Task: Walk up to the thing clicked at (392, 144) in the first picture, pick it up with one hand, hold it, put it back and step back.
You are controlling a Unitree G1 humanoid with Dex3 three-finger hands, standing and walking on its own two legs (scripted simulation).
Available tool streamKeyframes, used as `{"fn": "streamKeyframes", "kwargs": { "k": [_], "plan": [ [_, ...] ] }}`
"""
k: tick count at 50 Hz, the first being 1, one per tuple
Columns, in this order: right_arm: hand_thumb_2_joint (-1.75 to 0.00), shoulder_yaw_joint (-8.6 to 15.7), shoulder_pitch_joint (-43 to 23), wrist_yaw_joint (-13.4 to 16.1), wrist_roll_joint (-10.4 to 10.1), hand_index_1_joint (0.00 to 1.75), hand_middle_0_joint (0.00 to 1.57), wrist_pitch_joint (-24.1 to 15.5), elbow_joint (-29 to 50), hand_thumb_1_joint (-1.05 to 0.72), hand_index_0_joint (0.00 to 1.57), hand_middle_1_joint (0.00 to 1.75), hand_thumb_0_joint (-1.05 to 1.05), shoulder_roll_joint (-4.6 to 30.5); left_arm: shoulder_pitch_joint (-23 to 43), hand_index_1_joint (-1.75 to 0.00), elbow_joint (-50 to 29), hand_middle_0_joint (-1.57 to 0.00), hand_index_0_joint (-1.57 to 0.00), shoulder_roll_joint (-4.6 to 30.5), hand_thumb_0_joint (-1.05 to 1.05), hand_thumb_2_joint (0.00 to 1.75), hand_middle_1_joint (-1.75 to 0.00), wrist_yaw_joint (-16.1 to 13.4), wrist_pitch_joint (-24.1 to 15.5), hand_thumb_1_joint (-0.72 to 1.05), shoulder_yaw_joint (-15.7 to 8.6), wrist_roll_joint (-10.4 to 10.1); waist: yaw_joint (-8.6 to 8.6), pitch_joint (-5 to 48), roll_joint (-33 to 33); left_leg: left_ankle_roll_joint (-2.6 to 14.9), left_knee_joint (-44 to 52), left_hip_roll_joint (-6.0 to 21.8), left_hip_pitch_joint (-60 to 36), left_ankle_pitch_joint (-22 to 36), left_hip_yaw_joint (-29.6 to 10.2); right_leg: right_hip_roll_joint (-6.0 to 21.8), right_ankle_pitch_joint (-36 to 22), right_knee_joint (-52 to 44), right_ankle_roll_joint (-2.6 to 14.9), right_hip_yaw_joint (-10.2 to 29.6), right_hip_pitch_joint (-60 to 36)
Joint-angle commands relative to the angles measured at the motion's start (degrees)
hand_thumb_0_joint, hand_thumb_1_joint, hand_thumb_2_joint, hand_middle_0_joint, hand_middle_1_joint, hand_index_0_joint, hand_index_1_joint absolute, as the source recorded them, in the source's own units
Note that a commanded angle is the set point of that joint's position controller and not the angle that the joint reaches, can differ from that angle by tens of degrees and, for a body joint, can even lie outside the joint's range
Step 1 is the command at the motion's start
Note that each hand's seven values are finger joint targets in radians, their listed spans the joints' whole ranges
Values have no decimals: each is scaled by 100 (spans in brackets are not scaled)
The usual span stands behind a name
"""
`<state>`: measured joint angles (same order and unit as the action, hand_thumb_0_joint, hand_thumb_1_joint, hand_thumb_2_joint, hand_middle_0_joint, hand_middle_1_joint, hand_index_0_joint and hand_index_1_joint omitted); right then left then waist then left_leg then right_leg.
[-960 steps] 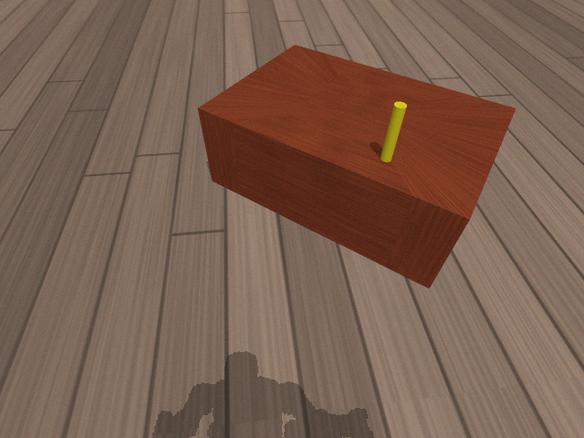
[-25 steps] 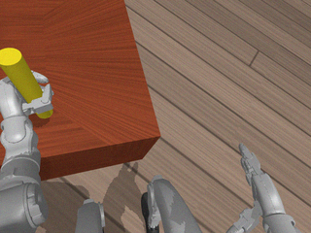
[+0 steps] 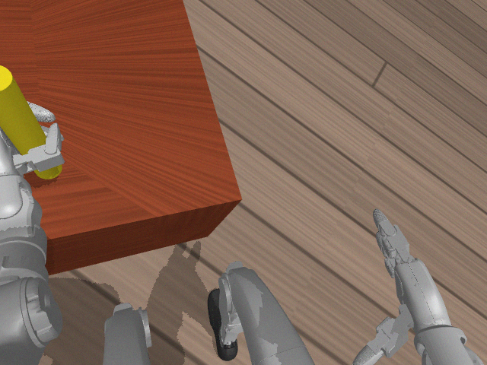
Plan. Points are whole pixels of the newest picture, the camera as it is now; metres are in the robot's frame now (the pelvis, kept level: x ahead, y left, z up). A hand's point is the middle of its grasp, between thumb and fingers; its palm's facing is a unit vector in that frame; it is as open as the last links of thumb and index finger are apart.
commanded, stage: lower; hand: left
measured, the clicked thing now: (26, 133) +0.50 +0.19 -0.03
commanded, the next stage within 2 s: loosen in 0.64 s
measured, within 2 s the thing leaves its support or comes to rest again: rests again in 0.46 s
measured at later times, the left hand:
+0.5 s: hand (52, 148) +0.51 +0.18 -0.09, palm faces +0.16 -0.99 -0.04, open 5.1 cm
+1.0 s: hand (52, 148) +0.52 +0.18 -0.10, palm faces +0.17 -0.98 -0.02, open 5.8 cm
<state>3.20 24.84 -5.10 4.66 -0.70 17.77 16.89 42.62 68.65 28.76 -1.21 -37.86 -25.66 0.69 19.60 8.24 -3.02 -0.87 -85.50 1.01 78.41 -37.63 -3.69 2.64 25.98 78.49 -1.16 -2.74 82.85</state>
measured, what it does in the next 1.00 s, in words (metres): stands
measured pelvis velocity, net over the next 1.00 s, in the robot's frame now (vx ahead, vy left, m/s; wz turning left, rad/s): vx -0.02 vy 0.01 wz -0.02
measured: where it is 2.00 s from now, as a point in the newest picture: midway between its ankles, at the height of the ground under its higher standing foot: (184, 364)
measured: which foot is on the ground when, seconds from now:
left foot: down 0.00-1.00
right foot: down 0.00-1.00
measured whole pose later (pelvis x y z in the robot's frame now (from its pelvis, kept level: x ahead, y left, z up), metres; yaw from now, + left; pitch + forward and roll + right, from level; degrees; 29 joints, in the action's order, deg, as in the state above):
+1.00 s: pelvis -0.02 +0.01 -0.04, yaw -1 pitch +33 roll -5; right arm 4.2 25.5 -6.0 3.9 -0.9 25.3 18.7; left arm 47.1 71.6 34.6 -3.4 -38.1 -26.3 2.8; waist 24.3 8.4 -3.5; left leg -0.6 -94.3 0.7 89.2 -38.5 -4.7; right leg 2.7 25.7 85.3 -1.6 -3.2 92.7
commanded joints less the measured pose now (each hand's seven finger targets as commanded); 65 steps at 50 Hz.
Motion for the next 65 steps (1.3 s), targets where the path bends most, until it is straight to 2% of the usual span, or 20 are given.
{"fn": "streamKeyframes", "kwargs": {
  "k": [1,2,5,8,12,14,18,19,22,26,31,35,38,44,45,47,52,59,60,65],
  "plan": [
    [-5,834,430,97,-38,5,5,-265,953,54,5,5,0,1007,2205,-146,-1121,-138,-139,1192,0,133,-147,-4,-519,54,-36,-14,-25,3425,1930,-9,1053,-174,-1666,2197,71,-271,-1464,-465,306,89,-2356],
    [-5,754,355,90,-49,5,5,-287,1061,54,5,5,0,982,2071,-146,-895,-138,-139,985,0,132,-146,5,-492,55,81,-49,17,3391,1854,-14,1025,-165,-1654,2269,42,-286,-1531,-434,306,42,-2309],
    [-5,835,461,88,-39,5,5,-249,1140,55,5,5,0,1091,2454,-147,-1474,-138,-139,1515,0,134,-147,-59,-569,58,-131,-7,-31,3757,2199,-61,954,-144,-1933,2596,10,-298,-1693,-278,331,5,-2246],
    [-5,874,462,65,-47,5,5,-246,1170,54,5,5,0,1065,2374,-148,-1354,-139,-141,1320,0,136,-148,-47,-540,59,-50,14,49,3677,2298,-74,883,-124,-1934,2648,-6,-298,-1683,-212,338,3,-2066],
    [-5,853,442,68,-55,5,5,-265,1287,54,5,5,0,1071,2399,-148,-1354,-140,-141,1509,0,136,-148,-87,-537,60,-144,36,88,3686,2144,-15,772,-156,-1607,2396,40,-278,-1631,-206,302,61,-2212],
    [-5,840,422,58,-54,5,5,-246,1196,55,5,5,0,1037,2184,-147,-894,-139,-140,1267,0,135,-148,-83,-477,58,-18,64,163,3382,2068,-1,766,-170,-1288,2205,44,-275,-1510,-198,297,69,-2118],
    [-5,806,402,61,-50,5,5,-256,1304,55,5,5,0,1033,2523,-147,-1287,-138,-140,1564,0,135,-148,-145,-541,56,-130,107,158,3550,2152,10,719,-174,-1251,1955,53,-259,-1285,-173,283,108,-2064],
    [-5,843,339,68,-65,5,5,-265,1423,55,5,5,0,1064,2353,-147,-902,-139,-140,1416,0,134,-148,-141,-497,56,-67,104,230,3468,2060,22,725,-183,-1183,1892,43,-261,-1258,-195,275,101,-2060],
    [-5,884,397,86,-57,5,5,-256,1408,55,5,5,0,1136,2403,-146,-1009,-138,-140,1654,0,133,-147,-177,-519,58,-127,162,221,3520,2085,21,679,-183,-1126,1873,52,-265,-1251,-152,270,102,-2056],
    [-5,893,446,66,-87,5,5,-267,1408,54,5,5,0,1088,2385,-145,-856,-137,-139,1453,0,132,-146,-158,-488,55,-17,149,286,3416,2156,5,646,-182,-1087,1890,41,-272,-1245,-95,282,74,-1931],
    [-5,933,371,63,-103,5,5,-284,1661,55,5,5,0,1170,2413,-143,-1009,-135,-136,1597,0,130,-143,-183,-497,54,-45,184,291,3657,2300,-21,579,-164,-1309,2139,18,-294,-1415,9,302,11,-1798],
    [-5,913,474,38,-108,5,5,-240,1494,55,5,5,0,1137,2258,-142,-679,-133,-134,1379,0,131,-142,-213,-419,56,66,233,352,3254,2233,-30,583,-150,-1210,2130,-8,-316,-1341,18,323,-65,-1522],
    [-4,967,455,42,-110,5,5,-243,1538,56,5,5,0,1184,2453,-140,-721,-141,-143,1521,0,125,-142,-264,-432,60,57,324,407,3139,2277,-54,591,-128,-1191,1930,-54,-329,-1115,62,338,-103,-1232],
    [-3,1018,436,57,-135,5,5,-283,1685,55,5,5,0,1178,2562,-101,-964,-111,-115,1570,0,77,-104,-228,-451,16,-117,130,409,3276,2174,5,590,-169,-965,1499,10,-286,-910,-5,283,-24,-1557],
    [-4,932,463,50,-134,5,5,-271,1580,55,5,5,0,1154,2381,-95,-515,-107,-111,1285,0,69,-98,-198,-395,11,29,126,446,3101,2124,-14,604,-163,-965,1606,-23,-303,-958,23,298,-75,-1418],
    [-4,980,475,54,-120,5,5,-289,1693,54,5,5,0,1208,2504,-87,-856,-102,-105,1607,0,59,-90,-199,-448,-2,-85,183,411,3390,2267,-22,540,-149,-1129,1782,-11,-303,-1074,79,306,-75,-1410],
    [-5,998,440,69,-123,5,5,-290,1696,54,5,5,0,1179,2486,-67,-804,-77,-78,1613,0,48,-68,-163,-388,-19,-69,194,381,3426,2243,11,470,-192,-867,1613,64,-249,-1027,28,265,76,-1666],
    [-5,984,527,70,-139,5,5,-275,1647,54,5,5,0,1178,2567,-52,-1106,-60,-60,1742,0,39,-52,-184,-343,-27,-133,187,310,3451,2350,-24,504,-182,-1025,1759,30,-279,-1086,95,301,-16,-1544],
    [-5,988,463,65,-147,5,5,-275,1722,54,5,5,0,1208,2399,-50,-793,-57,-58,1521,0,38,-50,-171,-297,-30,-39,177,359,3398,2280,-31,545,-174,-1053,1757,13,-294,-1068,88,315,-59,-1473],
    [-5,979,528,81,-140,5,5,-282,1601,53,5,5,0,1175,2432,-38,-894,-45,-46,1484,0,27,-38,-153,-290,-40,-17,158,379,3367,2284,-13,499,-173,-1035,1803,36,-285,-1130,67,297,-21,-1472]
  ]
}}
